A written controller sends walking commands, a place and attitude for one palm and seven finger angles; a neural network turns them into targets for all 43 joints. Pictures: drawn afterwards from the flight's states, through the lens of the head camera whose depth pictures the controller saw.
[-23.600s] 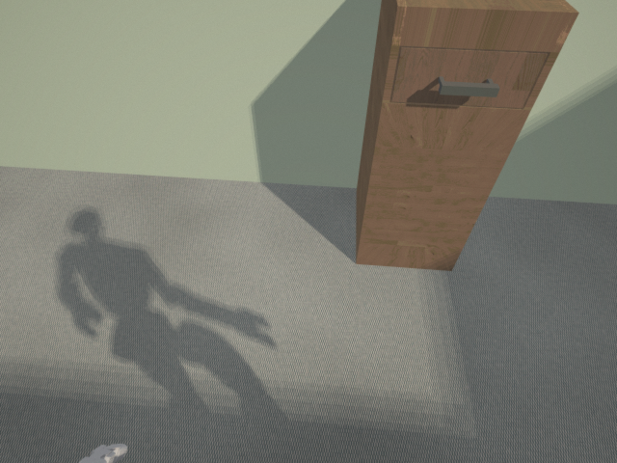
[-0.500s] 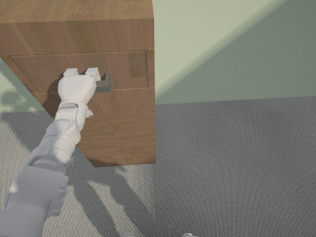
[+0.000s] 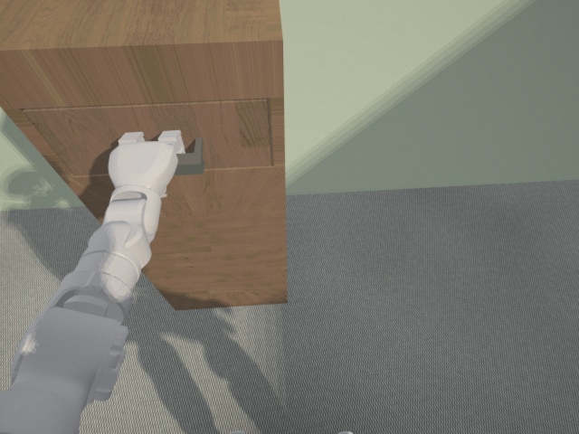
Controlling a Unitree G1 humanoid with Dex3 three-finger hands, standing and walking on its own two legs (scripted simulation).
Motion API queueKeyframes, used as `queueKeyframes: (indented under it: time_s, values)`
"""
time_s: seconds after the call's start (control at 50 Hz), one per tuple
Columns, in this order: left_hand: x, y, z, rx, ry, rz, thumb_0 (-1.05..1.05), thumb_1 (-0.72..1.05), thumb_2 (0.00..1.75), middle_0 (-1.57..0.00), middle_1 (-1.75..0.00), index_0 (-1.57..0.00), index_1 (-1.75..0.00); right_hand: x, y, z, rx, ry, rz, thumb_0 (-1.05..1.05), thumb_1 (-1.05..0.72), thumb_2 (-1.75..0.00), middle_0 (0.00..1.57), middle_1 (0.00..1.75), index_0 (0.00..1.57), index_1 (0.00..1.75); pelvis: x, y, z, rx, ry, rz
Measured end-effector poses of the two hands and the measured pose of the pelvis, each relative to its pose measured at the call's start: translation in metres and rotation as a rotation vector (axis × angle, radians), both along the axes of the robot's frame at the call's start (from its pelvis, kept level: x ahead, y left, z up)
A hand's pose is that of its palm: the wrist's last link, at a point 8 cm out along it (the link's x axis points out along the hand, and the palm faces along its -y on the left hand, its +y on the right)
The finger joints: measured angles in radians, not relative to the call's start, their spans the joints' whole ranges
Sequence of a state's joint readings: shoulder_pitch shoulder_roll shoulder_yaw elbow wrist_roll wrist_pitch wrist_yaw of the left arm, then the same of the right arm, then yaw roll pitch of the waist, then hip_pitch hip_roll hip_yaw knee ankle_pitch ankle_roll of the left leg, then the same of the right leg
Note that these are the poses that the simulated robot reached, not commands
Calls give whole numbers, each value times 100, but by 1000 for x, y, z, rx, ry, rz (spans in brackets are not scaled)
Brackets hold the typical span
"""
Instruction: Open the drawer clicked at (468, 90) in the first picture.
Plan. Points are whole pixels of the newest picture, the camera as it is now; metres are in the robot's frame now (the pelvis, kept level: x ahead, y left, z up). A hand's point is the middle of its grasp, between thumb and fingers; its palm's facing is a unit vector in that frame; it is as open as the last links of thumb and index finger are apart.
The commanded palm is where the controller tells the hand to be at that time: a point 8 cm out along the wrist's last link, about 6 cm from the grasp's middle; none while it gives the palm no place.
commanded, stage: pull the drawer open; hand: left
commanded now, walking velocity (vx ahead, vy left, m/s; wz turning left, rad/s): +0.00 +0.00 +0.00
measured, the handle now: (159, 155) +0.52 +0.19 +0.06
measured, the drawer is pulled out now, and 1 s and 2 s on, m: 0.00 0.05 0.29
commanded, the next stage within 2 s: none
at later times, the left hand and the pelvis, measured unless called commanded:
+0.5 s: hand (153, 205) +0.44 +0.19 +0.03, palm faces -0.01 -0.01 -1.00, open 5.4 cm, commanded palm +0.42 +0.20 +0.08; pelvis +0.00 +0.00 +0.00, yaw +1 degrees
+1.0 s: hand (153, 213) +0.42 +0.19 +0.04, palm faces -0.02 -0.05 -1.00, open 5.5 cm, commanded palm +0.37 +0.20 +0.08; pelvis -0.01 +0.00 +0.01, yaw -1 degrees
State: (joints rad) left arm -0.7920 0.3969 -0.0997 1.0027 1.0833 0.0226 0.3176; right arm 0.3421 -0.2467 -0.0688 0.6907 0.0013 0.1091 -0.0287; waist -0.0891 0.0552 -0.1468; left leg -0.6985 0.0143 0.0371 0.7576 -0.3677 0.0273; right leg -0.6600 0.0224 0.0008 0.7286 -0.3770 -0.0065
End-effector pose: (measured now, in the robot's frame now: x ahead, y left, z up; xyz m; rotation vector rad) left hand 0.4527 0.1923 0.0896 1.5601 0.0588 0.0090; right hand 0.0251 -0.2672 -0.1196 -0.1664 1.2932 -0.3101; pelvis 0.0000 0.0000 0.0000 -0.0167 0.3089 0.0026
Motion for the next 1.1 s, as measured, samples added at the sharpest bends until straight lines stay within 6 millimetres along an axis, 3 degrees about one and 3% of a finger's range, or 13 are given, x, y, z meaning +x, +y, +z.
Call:
queueKeyframes:
  time_s: [0.18,0.34,0.5,0.6,0.92,1.0,1.1]
  values:
    - [-11,0,0,-19,-5,-7,0,75,81,-36,-135,-41,-135,8,0,2,15,-17,-12,1,-90,-90,20,30,20,30,8,0,4,2,-15,-14]
    - [-36,0,0,-25,-25,-15,1,74,82,-36,-135,-42,-135,39,2,4,32,-78,28,1,-90,-90,20,30,20,30,11,0,7,5,-48,-3]
    - [-35,0,-1,-2,-21,-10,0,73,84,-38,-135,-41,-135,60,0,6,10,-136,78,1,-90,-90,20,30,20,30,-1,-5,4,7,-46,19]
    - [-34,-1,0,6,-13,0,0,73,85,-38,-135,-40,-135,52,-2,3,8,-129,77,1,-90,-90,20,30,20,30,-6,-7,2,7,-43,21]
    - [-36,0,0,-11,-3,-1,0,74,83,-36,-135,-41,-135,-11,-7,1,3,-16,-11,1,-90,-90,20,30,20,30,-11,-7,4,8,-45,-6]
    - [-49,0,0,-36,-15,-11,1,74,81,-35,-135,-41,-135,-7,-5,3,15,-31,-23,1,-90,-90,20,30,20,30,-6,-4,7,10,-59,-20]
    - [-73,0,0,-57,-42,-21,2,73,82,-36,-135,-42,-135,22,0,7,32,-98,0,1,-90,-90,20,30,20,30,0,-1,11,10,-84,-23]
